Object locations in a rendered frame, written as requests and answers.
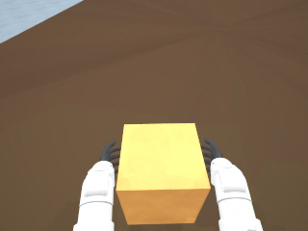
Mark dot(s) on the left robot hand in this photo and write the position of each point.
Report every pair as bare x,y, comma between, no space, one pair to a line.
107,151

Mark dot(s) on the robot left forearm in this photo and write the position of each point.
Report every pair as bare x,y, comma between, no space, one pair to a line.
97,199

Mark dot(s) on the carton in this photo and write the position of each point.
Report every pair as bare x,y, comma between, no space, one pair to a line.
162,178

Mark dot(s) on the right robot hand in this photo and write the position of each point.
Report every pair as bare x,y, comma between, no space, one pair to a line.
215,152

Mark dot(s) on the robot right forearm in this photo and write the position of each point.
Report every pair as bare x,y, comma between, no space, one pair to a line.
233,198

